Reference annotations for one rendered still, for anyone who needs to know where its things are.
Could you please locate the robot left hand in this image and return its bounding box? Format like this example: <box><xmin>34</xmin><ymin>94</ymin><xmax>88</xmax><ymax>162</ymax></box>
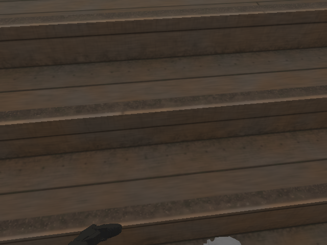
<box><xmin>68</xmin><ymin>224</ymin><xmax>122</xmax><ymax>245</ymax></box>

